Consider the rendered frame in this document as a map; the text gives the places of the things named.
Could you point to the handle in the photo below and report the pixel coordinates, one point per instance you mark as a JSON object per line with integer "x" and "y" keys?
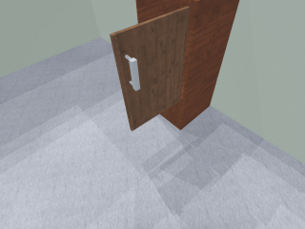
{"x": 134, "y": 73}

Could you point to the cupboard door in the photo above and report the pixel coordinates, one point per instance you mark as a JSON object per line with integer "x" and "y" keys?
{"x": 159, "y": 46}

